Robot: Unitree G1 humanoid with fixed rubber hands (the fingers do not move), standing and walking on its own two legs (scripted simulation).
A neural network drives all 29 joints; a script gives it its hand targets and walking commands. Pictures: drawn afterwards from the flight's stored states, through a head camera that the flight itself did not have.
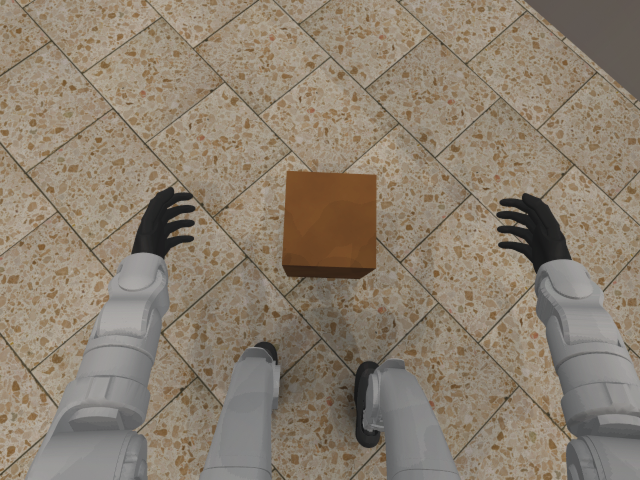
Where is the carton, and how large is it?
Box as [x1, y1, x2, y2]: [282, 171, 376, 278]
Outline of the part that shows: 287,171 282,265 287,276 360,278 374,269 376,175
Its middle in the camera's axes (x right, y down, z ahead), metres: +0.01 -0.02 +0.95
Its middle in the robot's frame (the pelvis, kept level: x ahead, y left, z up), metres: +0.50 -0.01 -0.56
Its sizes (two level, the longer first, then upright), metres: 0.210 0.200 0.250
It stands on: the floor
